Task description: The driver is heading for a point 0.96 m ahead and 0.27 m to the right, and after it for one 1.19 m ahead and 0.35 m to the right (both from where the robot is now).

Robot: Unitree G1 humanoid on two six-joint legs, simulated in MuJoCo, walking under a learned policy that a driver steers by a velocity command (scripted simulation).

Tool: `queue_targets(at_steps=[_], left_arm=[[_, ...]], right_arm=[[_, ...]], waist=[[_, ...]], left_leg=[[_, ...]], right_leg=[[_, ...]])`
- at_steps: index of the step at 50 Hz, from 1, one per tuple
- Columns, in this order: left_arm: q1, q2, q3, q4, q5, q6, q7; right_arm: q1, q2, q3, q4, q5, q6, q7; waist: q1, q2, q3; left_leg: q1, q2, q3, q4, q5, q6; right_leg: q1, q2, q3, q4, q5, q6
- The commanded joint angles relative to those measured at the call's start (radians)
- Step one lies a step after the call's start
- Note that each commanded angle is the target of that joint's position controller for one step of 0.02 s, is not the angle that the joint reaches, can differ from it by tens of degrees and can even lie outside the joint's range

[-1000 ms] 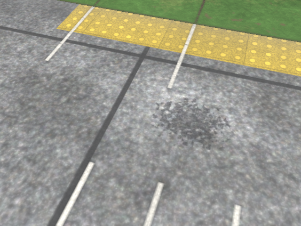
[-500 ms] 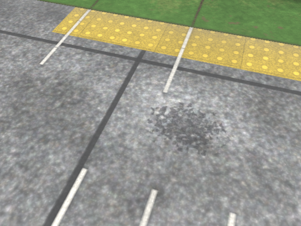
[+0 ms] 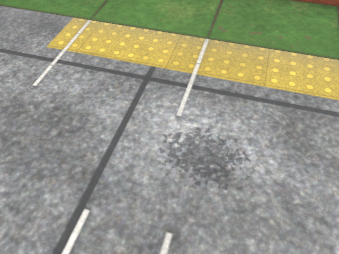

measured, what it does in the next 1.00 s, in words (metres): walks ahead: right foot, then left foot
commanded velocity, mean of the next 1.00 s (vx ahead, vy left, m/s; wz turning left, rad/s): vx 0.48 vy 0.00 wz -0.03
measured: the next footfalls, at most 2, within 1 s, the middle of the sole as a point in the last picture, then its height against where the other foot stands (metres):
right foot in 0.16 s outside the picture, level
left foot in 0.72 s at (153, 245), level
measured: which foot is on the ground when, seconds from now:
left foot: down 0.00-0.16, up 0.18-0.70, down 0.72-1.00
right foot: up 0.00-0.14, down 0.16-0.74, up 0.76-1.00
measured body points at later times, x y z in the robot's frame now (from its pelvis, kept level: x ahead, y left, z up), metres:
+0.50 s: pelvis +0.22 -0.07 +0.02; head +0.23 -0.08 +0.47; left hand +0.20 +0.18 -0.12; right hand +0.39 -0.33 -0.09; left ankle +0.41 +0.11 -0.66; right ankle +0.16 -0.14 -0.73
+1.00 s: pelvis +0.51 -0.01 +0.01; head +0.52 +0.00 +0.46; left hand +0.64 +0.26 -0.11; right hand +0.53 -0.28 -0.12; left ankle +0.50 +0.07 -0.73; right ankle +0.61 -0.19 -0.65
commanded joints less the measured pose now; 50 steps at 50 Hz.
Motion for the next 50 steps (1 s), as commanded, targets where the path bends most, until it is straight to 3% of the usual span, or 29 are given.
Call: queue_targets(at_steps=[1, 3, 5, 6, 7, 8, 9, 10, 11, 12, 13, 15, 20, 25, 31, 33, 34, 35, 36, 37, 38, 39, 40, 41, 42, 43, 45, 47, 50], left_arm=[[-0.234, 0.055, -0.003, -0.149, 0.001, -0.027, -0.024], [-0.151, 0.040, -0.007, -0.124, 0.006, -0.017, -0.037], [-0.013, 0.102, 0.026, -0.077, 0.007, 0.004, -0.023], [0.067, 0.136, 0.045, -0.053, 0.007, 0.015, -0.011], [0.175, 0.165, 0.063, -0.024, 0.008, 0.024, 0.000], [0.304, 0.248, 0.079, -0.008, 0.019, 0.030, 0.013], [0.320, 0.288, 0.065, -0.009, 0.041, 0.017, 0.000], [0.212, 0.216, 0.046, -0.021, 0.029, 0.003, -0.011], [0.118, 0.159, 0.030, -0.045, 0.018, -0.009, -0.017], [0.041, 0.139, 0.021, -0.058, 0.028, -0.015, -0.024], [0.002, 0.127, 0.016, -0.066, 0.039, -0.017, -0.029], [0.011, 0.097, 0.007, -0.052, 0.047, -0.018, -0.025], [0.129, 0.133, 0.012, -0.006, 0.043, -0.010, 0.010], [0.199, 0.144, 0.014, 0.017, 0.032, -0.001, 0.029], [0.289, 0.154, 0.023, 0.059, 0.025, 0.027, 0.033], [0.271, 0.172, 0.030, 0.054, 0.024, 0.034, 0.035], [0.258, 0.187, 0.034, 0.048, 0.025, 0.038, 0.036], [0.236, 0.186, 0.033, 0.041, 0.030, 0.045, 0.035], [0.223, 0.167, 0.022, 0.023, 0.038, 0.045, 0.034], [0.312, 0.068, -0.006, 0.000, 0.044, 0.028, 0.024], [0.333, 0.042, -0.018, 0.020, 0.028, 0.001, 0.019], [0.239, 0.143, 0.010, -0.009, 0.002, -0.018, 0.015], [0.156, 0.164, 0.015, -0.035, -0.012, -0.028, 0.016], [0.116, 0.151, 0.017, -0.043, -0.004, -0.027, 0.023], [0.126, 0.143, 0.026, -0.035, 0.007, -0.012, 0.030], [0.160, 0.113, 0.023, -0.025, 0.008, 0.006, 0.030], [0.175, 0.076, 0.020, -0.022, 0.006, 0.032, 0.031], [0.115, 0.088, 0.027, -0.050, 0.008, 0.041, 0.036], [0.039, 0.090, 0.033, -0.079, 0.016, 0.035, 0.028]], right_arm=[[0.043, -0.162, -0.024, -0.034, 0.001, 0.018, -0.008], [-0.042, -0.184, -0.025, -0.063, -0.002, 0.029, -0.006], [-0.056, -0.213, -0.030, -0.070, -0.001, 0.022, -0.004], [-0.060, -0.209, -0.027, -0.070, 0.002, 0.016, -0.004], [-0.076, -0.187, -0.020, -0.077, -0.002, 0.012, -0.004], [-0.068, -0.122, -0.001, -0.105, -0.030, 0.010, -0.005], [0.052, 0.006, 0.026, -0.115, 0.000, -0.010, -0.007], [0.002, -0.090, 0.004, -0.119, 0.036, -0.022, -0.004], [-0.099, -0.138, -0.006, -0.151, 0.040, -0.027, -0.002], [-0.132, -0.140, -0.010, -0.153, 0.029, -0.024, -0.009], [-0.120, -0.136, -0.018, -0.147, 0.012, -0.015, -0.015], [-0.089, -0.129, -0.025, -0.137, 0.007, 0.005, -0.014], [-0.272, -0.123, -0.034, -0.201, -0.012, 0.015, -0.010], [-0.455, -0.101, -0.018, -0.260, -0.007, 0.005, 0.011], [-0.593, -0.106, -0.002, -0.329, 0.004, -0.010, 0.049], [-0.555, -0.133, -0.010, -0.331, 0.005, -0.015, 0.057], [-0.496, -0.160, -0.021, -0.318, 0.003, -0.016, 0.056], [-0.357, -0.198, -0.042, -0.280, 0.003, -0.016, 0.051], [-0.163, -0.250, -0.064, -0.228, -0.002, -0.015, 0.041], [-0.009, -0.344, -0.087, -0.199, -0.029, -0.009, 0.031], [0.001, -0.290, -0.068, -0.188, -0.019, -0.003, 0.032], [-0.077, -0.233, -0.048, -0.195, -0.006, -0.004, 0.032], [-0.163, -0.197, -0.037, -0.215, -0.008, -0.004, 0.029], [-0.230, -0.172, -0.029, -0.222, -0.015, -0.007, 0.034], [-0.267, -0.137, -0.019, -0.226, -0.024, -0.015, 0.036], [-0.280, -0.128, -0.017, -0.221, -0.030, -0.019, 0.040], [-0.262, -0.145, -0.022, -0.200, -0.031, -0.028, 0.039], [-0.236, -0.172, -0.030, -0.181, -0.038, -0.032, 0.026], [-0.209, -0.186, -0.031, -0.167, -0.038, -0.028, 0.008]], waist=[[-0.033, 0.107, 0.109], [0.020, 0.150, 0.068], [0.100, 0.146, 0.017], [0.150, 0.126, -0.019], [0.213, 0.085, -0.065], [0.240, -0.145, -0.145], [0.160, -0.374, -0.251], [0.130, -0.230, -0.117], [0.118, -0.143, 0.005], [0.086, -0.060, 0.040], [0.054, -0.063, 0.044], [0.022, -0.101, 0.029], [0.051, -0.037, 0.064], [0.101, -0.049, 0.084], [0.128, -0.054, 0.118], [0.090, -0.081, 0.081], [0.055, -0.107, 0.032], [-0.021, -0.114, -0.054], [-0.102, -0.103, -0.183], [-0.083, 0.102, -0.358], [-0.076, 0.223, -0.451], [-0.075, 0.167, -0.293], [-0.047, 0.110, -0.169], [-0.009, 0.040, -0.085], [0.027, 0.047, -0.052], [0.052, 0.068, -0.041], [0.068, 0.068, -0.013], [0.063, 0.058, 0.020], [0.045, 0.048, 0.033]], left_leg=[[0.205, 0.304, -0.291, -0.233, 0.372, 0.198], [-0.067, 0.208, -0.131, -0.264, 0.366, 0.155], [-0.196, 0.165, -0.061, -0.180, 0.491, 0.124], [-0.213, 0.143, -0.027, -0.065, 0.584, 0.099], [-0.265, 0.109, 0.012, 0.128, 0.618, 0.066], [-0.398, 0.045, 0.056, 0.501, 0.333, 0.021], [-0.570, -0.084, -0.037, 0.791, -0.174, 0.014], [-0.672, -0.016, -0.081, 0.908, -0.121, 0.038], [-0.709, 0.045, -0.058, 0.898, -0.017, 0.073], [-0.653, 0.093, -0.046, 0.850, 0.084, 0.083], [-0.601, 0.122, -0.043, 0.787, 0.146, 0.084], [-0.525, 0.144, -0.035, 0.709, 0.200, 0.080], [-0.682, 0.143, -0.005, 0.471, 0.372, 0.031], [-0.635, 0.099, 0.037, 0.201, 0.552, 0.010], [-0.660, 0.067, 0.049, 0.055, 0.454, 0.044], [-0.562, 0.036, 0.070, 0.027, 0.378, 0.073], [-0.456, 0.001, 0.096, 0.028, 0.346, 0.090], [-0.270, -0.033, 0.122, 0.011, 0.352, 0.120], [0.041, 0.032, 0.053, 0.053, 0.384, 0.167], [0.465, 0.302, -0.370, 0.046, 0.274, 0.308], [0.545, 0.409, -0.706, -0.123, 0.185, 0.377], [0.418, 0.366, -0.586, -0.154, 0.136, 0.319], [0.249, 0.325, -0.424, -0.180, 0.183, 0.280], [0.089, 0.282, -0.319, -0.223, 0.254, 0.257], [-0.008, 0.244, -0.234, -0.258, 0.302, 0.234], [-0.071, 0.229, -0.186, -0.291, 0.312, 0.228], [-0.140, 0.221, -0.108, -0.336, 0.361, 0.238], [-0.141, 0.220, -0.046, -0.360, 0.396, 0.237], [-0.093, 0.206, 0.041, -0.366, 0.451, 0.210]], right_leg=[[-0.377, -0.098, 0.035, -0.119, 0.098, 0.005], [0.013, -0.025, -0.043, -0.224, 0.325, 0.027], [0.309, 0.041, -0.077, -0.258, 0.411, 0.030], [0.415, 0.051, -0.077, -0.278, 0.375, 0.015], [0.540, 0.021, -0.041, -0.306, 0.348, -0.010], [0.658, -0.198, 0.265, -0.408, 0.202, -0.076], [0.738, -0.419, 0.834, -0.693, 0.034, -0.235], [0.610, -0.420, 0.877, -0.766, -0.142, -0.223], [0.482, -0.385, 0.710, -0.750, -0.108, -0.185], [0.367, -0.331, 0.561, -0.747, 0.036, -0.154], [0.301, -0.277, 0.442, -0.753, 0.146, -0.131], [0.259, -0.224, 0.318, -0.786, 0.262, -0.115], [0.337, -0.221, 0.219, -0.823, 0.453, -0.133], [0.362, -0.197, 0.135, -0.839, 0.480, -0.111], [0.556, -0.259, 0.123, -0.752, 0.594, -0.109], [0.588, -0.268, 0.116, -0.680, 0.782, -0.092], [0.593, -0.262, 0.108, -0.606, 0.970, -0.082], [0.569, -0.227, 0.079, -0.447, 1.124, -0.062], [0.402, -0.185, 0.054, -0.213, 1.038, -0.031], [-0.005, -0.037, 0.008, 0.184, 0.595, 0.039], [-0.181, 0.061, 0.132, 0.394, -0.047, 0.050], [-0.276, -0.008, 0.177, 0.464, -0.023, 0.031], [-0.283, -0.064, 0.140, 0.436, 0.063, 0.021], [-0.246, -0.107, 0.116, 0.360, 0.142, 0.023], [-0.186, -0.141, 0.122, 0.299, 0.190, 0.024], [-0.133, -0.153, 0.126, 0.275, 0.217, 0.028], [-0.120, -0.161, 0.128, 0.237, 0.245, 0.041], [-0.193, -0.158, 0.151, 0.168, 0.329, 0.055], [-0.249, -0.136, 0.164, 0.007, 0.505, 0.062]])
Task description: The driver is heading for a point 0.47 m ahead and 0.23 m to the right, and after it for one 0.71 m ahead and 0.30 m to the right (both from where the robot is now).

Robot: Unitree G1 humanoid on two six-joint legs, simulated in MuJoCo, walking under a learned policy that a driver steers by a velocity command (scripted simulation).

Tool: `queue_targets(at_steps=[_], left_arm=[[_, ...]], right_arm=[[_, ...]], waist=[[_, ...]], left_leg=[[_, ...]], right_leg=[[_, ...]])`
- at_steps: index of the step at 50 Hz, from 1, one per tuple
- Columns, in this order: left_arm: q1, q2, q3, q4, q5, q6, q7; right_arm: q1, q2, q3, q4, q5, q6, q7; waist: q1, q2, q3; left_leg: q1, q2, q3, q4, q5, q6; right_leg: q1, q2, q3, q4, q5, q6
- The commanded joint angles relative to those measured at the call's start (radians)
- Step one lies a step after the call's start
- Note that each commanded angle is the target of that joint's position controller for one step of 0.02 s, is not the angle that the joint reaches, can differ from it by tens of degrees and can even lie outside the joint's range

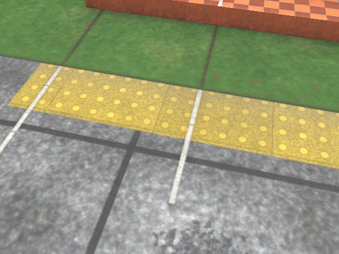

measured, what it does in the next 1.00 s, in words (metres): walks ahead, turning right: right foot, then left foot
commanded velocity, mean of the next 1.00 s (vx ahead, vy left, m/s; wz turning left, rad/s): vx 0.50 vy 0.00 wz -0.53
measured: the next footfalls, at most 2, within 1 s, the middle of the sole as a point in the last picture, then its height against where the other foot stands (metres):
right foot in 0.28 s outside the picture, level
left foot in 0.76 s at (181, 219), level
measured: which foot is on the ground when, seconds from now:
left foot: down 0.00-0.30, up 0.32-0.74, down 0.76-1.00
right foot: up 0.00-0.26, down 0.28-0.76, up 0.78-1.00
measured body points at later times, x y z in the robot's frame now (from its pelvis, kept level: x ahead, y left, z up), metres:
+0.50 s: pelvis +0.28 -0.09 +0.00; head +0.31 -0.11 +0.45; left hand +0.43 +0.16 -0.11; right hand +0.37 -0.39 -0.11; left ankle +0.37 +0.09 -0.67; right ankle +0.28 -0.15 -0.75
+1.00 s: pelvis +0.56 -0.12 +0.00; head +0.59 -0.13 +0.45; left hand +0.83 +0.04 -0.11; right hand +0.48 -0.40 -0.12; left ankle +0.61 -0.03 -0.75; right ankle +0.50 -0.26 -0.66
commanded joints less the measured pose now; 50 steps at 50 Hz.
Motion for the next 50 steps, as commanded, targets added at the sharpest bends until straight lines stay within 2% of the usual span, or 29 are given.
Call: queue_targets(at_steps=[1, 5, 9, 12, 13, 14, 15, 16, 17, 18, 19, 20, 21, 24, 26, 29, 33, 36, 37, 38, 39, 40, 41, 42, 43, 44, 46, 48, 50], left_arm=[[0.012, 0.040, 0.011, -0.046, 0.005, -0.006, -0.009], [-0.129, 0.010, -0.006, -0.103, 0.009, -0.010, -0.033], [-0.214, 0.015, -0.010, -0.177, 0.006, -0.008, -0.062], [-0.135, 0.062, 0.013, -0.196, 0.005, -0.003, -0.076], [-0.013, 0.098, 0.036, -0.172, 0.003, 0.000, -0.074], [0.156, 0.165, 0.071, -0.132, 0.000, 0.003, -0.061], [0.261, 0.287, 0.105, -0.117, 0.002, 0.011, -0.038], [0.244, 0.279, 0.091, -0.142, 0.002, 0.002, -0.040], [0.239, 0.203, 0.069, -0.144, 0.013, -0.004, -0.041], [0.184, 0.161, 0.059, -0.151, 0.012, -0.010, -0.038], [0.109, 0.131, 0.049, -0.169, 0.010, -0.012, -0.039], [0.055, 0.100, 0.038, -0.188, 0.015, -0.012, -0.037], [0.031, 0.092, 0.034, -0.203, 0.022, -0.011, -0.034], [0.050, 0.135, 0.046, -0.207, 0.015, -0.016, -0.018], [0.085, 0.154, 0.052, -0.202, 0.010, -0.014, -0.004], [0.126, 0.154, 0.053, -0.194, 0.004, -0.004, 0.005], [0.180, 0.148, 0.053, -0.176, -0.003, 0.006, 0.008], [0.165, 0.149, 0.056, -0.184, 0.003, 0.016, 0.015], [0.148, 0.135, 0.051, -0.192, 0.004, 0.019, 0.015], [0.139, 0.094, 0.036, -0.205, 0.009, 0.017, 0.011], [0.160, 0.037, 0.014, -0.228, 0.030, 0.015, 0.009], [0.309, 0.010, 0.004, -0.257, -0.010, 0.003, 0.007], [0.283, 0.125, 0.024, -0.220, -0.020, 0.006, 0.010], [0.170, 0.168, 0.037, -0.234, -0.011, 0.012, 0.009], [0.123, 0.153, 0.037, -0.243, -0.001, 0.017, 0.009], [0.092, 0.138, 0.039, -0.256, 0.008, 0.018, 0.006], [0.108, 0.099, 0.037, -0.262, -0.005, 0.027, -0.004], [0.087, 0.071, 0.031, -0.280, -0.004, 0.036, -0.007], [0.046, 0.054, 0.025, -0.302, 0.008, 0.037, -0.003]], right_arm=[[-0.062, -0.144, -0.025, -0.062, 0.000, -0.017, -0.019], [0.000, -0.164, -0.028, -0.039, 0.012, -0.006, -0.032], [0.045, -0.185, -0.037, -0.022, 0.024, 0.028, -0.035], [0.004, -0.225, -0.050, -0.047, 0.028, 0.053, -0.047], [-0.011, -0.231, -0.051, -0.057, 0.028, 0.062, -0.052], [-0.015, -0.221, -0.046, -0.071, 0.028, 0.064, -0.057], [0.056, -0.126, -0.015, -0.115, 0.001, 0.042, -0.045], [0.051, -0.084, 0.007, -0.140, 0.008, -0.005, -0.026], [-0.069, -0.163, -0.015, -0.167, 0.047, -0.038, -0.010], [-0.119, -0.165, -0.013, -0.187, 0.060, -0.052, -0.007], [-0.122, -0.159, -0.016, -0.179, 0.043, -0.053, -0.015], [-0.112, -0.172, -0.027, -0.174, 0.024, -0.042, -0.021], [-0.097, -0.168, -0.031, -0.176, 0.018, -0.026, -0.021], [-0.111, -0.134, -0.027, -0.199, 0.003, 0.001, -0.026], [-0.192, -0.119, -0.022, -0.229, 0.001, 0.004, -0.029], [-0.296, -0.095, -0.011, -0.263, 0.011, -0.003, -0.020], [-0.361, -0.130, -0.019, -0.301, 0.026, -0.016, -0.004], [-0.309, -0.167, -0.034, -0.298, 0.028, -0.032, 0.004], [-0.233, -0.179, -0.044, -0.278, 0.025, -0.036, 0.000], [-0.121, -0.211, -0.058, -0.260, 0.010, -0.042, -0.006], [0.039, -0.272, -0.072, -0.247, 0.003, -0.038, -0.015], [0.083, -0.327, -0.085, -0.213, -0.002, -0.024, -0.005], [0.038, -0.214, -0.062, -0.243, 0.019, -0.020, -0.003], [-0.002, -0.159, -0.047, -0.253, 0.022, -0.012, -0.008], [-0.047, -0.149, -0.039, -0.257, 0.012, -0.006, -0.008], [-0.072, -0.131, -0.034, -0.249, 0.008, -0.002, -0.009], [-0.080, -0.122, -0.031, -0.237, 0.005, -0.008, -0.012], [-0.069, -0.141, -0.039, -0.221, 0.012, -0.016, -0.012], [-0.067, -0.165, -0.046, -0.205, 0.009, -0.015, -0.013]], waist=[[0.030, 0.099, 0.026], [-0.027, 0.079, 0.063], [-0.044, 0.079, 0.078], [0.026, 0.135, -0.005], [0.096, 0.137, -0.073], [0.176, 0.100, -0.160], [0.151, -0.118, -0.278], [0.116, -0.172, -0.406], [0.163, -0.086, -0.332], [0.140, -0.033, -0.214], [0.089, 0.050, -0.133], [0.051, 0.046, -0.093], [0.024, 0.030, -0.078], [0.010, 0.018, -0.053], [0.035, 0.009, -0.031], [0.080, -0.028, -0.022], [0.102, -0.047, -0.018], [0.063, -0.082, -0.026], [0.021, -0.086, -0.053], [-0.032, -0.060, -0.145], [-0.080, 0.082, -0.295], [0.006, 0.453, -0.364], [-0.022, 0.285, -0.265], [-0.048, 0.181, -0.149], [-0.028, 0.110, -0.087], [-0.012, 0.111, -0.038], [0.014, 0.161, -0.025], [0.016, 0.149, -0.014], [0.023, 0.121, 0.005]], left_leg=[[-0.054, 0.271, -0.085, -0.153, 0.206, 0.118], [0.038, 0.292, -0.017, -0.153, 0.219, 0.099], [0.222, 0.351, 0.012, -0.058, 0.353, 0.083], [0.248, 0.353, 0.061, 0.142, 0.802, 0.047], [0.215, 0.331, 0.084, 0.311, 0.903, 0.027], [0.068, 0.287, 0.101, 0.551, 0.798, -0.010], [-0.337, 0.168, 0.101, 0.931, 0.215, -0.070], [-0.599, 0.001, -0.110, 1.152, -0.428, -0.089], [-0.711, 0.068, -0.214, 1.182, -0.376, -0.059], [-0.728, 0.113, -0.198, 1.118, -0.287, -0.038], [-0.672, 0.155, -0.190, 1.019, -0.224, -0.041], [-0.595, 0.182, -0.187, 0.942, -0.186, -0.050], [-0.538, 0.191, -0.189, 0.907, -0.165, -0.062], [-0.513, 0.178, -0.161, 0.769, -0.083, -0.114], [-0.519, 0.157, -0.153, 0.613, 0.040, -0.136], [-0.449, 0.106, -0.147, 0.387, 0.216, -0.136], [-0.410, 0.078, -0.178, 0.263, 0.226, -0.116], [-0.340, 0.073, -0.186, 0.222, 0.106, -0.078], [-0.238, 0.066, -0.166, 0.184, 0.102, -0.056], [-0.041, 0.127, -0.205, 0.194, 0.099, -0.014], [0.230, 0.311, -0.395, 0.208, 0.055, 0.040], [0.469, 0.501, -0.888, 0.088, -0.192, 0.195], [0.401, 0.485, -0.879, 0.050, -0.379, 0.166], [0.278, 0.441, -0.696, 0.045, -0.338, 0.121], [0.154, 0.397, -0.571, 0.027, -0.201, 0.101], [0.072, 0.360, -0.484, 0.006, -0.101, 0.099], [-0.004, 0.320, -0.357, -0.041, -0.006, 0.092], [-0.013, 0.324, -0.283, -0.072, 0.077, 0.113], [-0.021, 0.329, -0.214, -0.060, 0.352, 0.133]], right_leg=[[0.009, -0.004, 0.017, -0.141, 0.183, 0.006], [0.003, 0.009, -0.054, -0.309, 0.254, -0.004], [-0.069, 0.026, -0.099, -0.377, 0.110, -0.035], [0.115, 0.111, -0.190, -0.381, -0.045, -0.086], [0.277, 0.156, -0.213, -0.410, -0.043, -0.114], [0.549, 0.164, -0.159, -0.465, 0.013, -0.158], [0.939, -0.087, 0.266, -0.471, -0.003, -0.298], [1.118, -0.241, 0.744, -0.660, -0.094, -0.433], [1.085, -0.207, 0.636, -0.694, -0.098, -0.370], [0.949, -0.167, 0.482, -0.695, -0.044, -0.325], [0.783, -0.122, 0.369, -0.707, 0.045, -0.292], [0.661, -0.089, 0.296, -0.731, 0.123, -0.275], [0.584, -0.066, 0.273, -0.757, 0.152, -0.273], [0.479, -0.033, 0.198, -0.790, 0.254, -0.280], [0.454, -0.004, 0.161, -0.790, 0.242, -0.256], [0.433, 0.037, 0.138, -0.769, 0.135, -0.208], [0.509, -0.003, 0.234, -0.702, 0.048, -0.187], [0.573, -0.032, 0.316, -0.609, 0.070, -0.166], [0.565, -0.005, 0.314, -0.549, 0.109, -0.147], [0.511, 0.050, 0.271, -0.392, 0.126, -0.115], [0.363, 0.133, 0.163, -0.096, -0.100, -0.072], [0.005, 0.224, 0.084, 0.187, -0.498, -0.024], [-0.096, 0.139, 0.116, 0.303, -0.438, -0.010], [-0.113, 0.106, 0.085, 0.316, -0.339, -0.004], [-0.070, 0.071, 0.059, 0.291, -0.268, 0.002], [-0.051, 0.045, 0.057, 0.243, -0.224, 0.004], [0.012, 0.012, 0.035, 0.196, -0.186, 0.005], [-0.013, 0.000, 0.020, 0.159, -0.155, 0.014], [-0.024, 0.014, 0.015, 0.062, -0.122, 0.032]])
